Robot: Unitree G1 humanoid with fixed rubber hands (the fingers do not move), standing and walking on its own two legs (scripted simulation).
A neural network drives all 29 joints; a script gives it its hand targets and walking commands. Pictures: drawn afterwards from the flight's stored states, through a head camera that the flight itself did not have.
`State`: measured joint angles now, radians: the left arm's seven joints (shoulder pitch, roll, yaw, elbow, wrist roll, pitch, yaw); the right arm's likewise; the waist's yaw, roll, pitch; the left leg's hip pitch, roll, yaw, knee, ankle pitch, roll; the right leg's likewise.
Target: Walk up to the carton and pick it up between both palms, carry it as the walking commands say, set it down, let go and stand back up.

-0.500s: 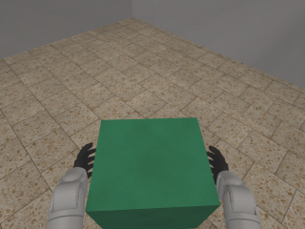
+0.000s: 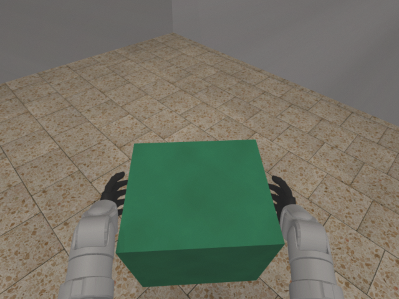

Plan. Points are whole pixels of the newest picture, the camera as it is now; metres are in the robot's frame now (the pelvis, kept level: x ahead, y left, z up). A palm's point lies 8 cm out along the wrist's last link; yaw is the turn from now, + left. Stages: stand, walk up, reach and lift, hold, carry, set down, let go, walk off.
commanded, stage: reach and lift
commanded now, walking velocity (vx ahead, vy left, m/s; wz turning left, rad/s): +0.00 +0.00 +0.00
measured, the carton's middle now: (197, 215) +0.31 +0.00 -0.02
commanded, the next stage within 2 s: hold in 0.46 s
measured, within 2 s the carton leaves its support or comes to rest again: neither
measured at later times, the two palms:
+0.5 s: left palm (111, 218) +0.27 +0.18 +0.03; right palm (290, 224) +0.25 -0.19 +0.03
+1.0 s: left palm (109, 216) +0.27 +0.18 +0.03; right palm (289, 220) +0.26 -0.19 +0.04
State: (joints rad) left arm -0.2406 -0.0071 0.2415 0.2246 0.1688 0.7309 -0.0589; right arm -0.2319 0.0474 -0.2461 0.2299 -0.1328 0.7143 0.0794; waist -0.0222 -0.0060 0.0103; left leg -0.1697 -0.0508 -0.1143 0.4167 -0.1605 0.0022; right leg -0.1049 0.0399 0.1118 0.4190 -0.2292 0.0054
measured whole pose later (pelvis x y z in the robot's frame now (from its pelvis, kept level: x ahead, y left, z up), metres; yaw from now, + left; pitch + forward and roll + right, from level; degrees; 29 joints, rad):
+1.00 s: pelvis +0.01 -0.01 +0.00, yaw +0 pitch -6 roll +0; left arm -0.12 -0.01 0.21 0.12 0.16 0.75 -0.08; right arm -0.10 0.08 -0.21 0.09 -0.13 0.75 0.07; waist -0.02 -0.02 0.02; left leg -0.12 -0.05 -0.12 0.39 -0.16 0.00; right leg -0.05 0.04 0.11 0.40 -0.23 0.00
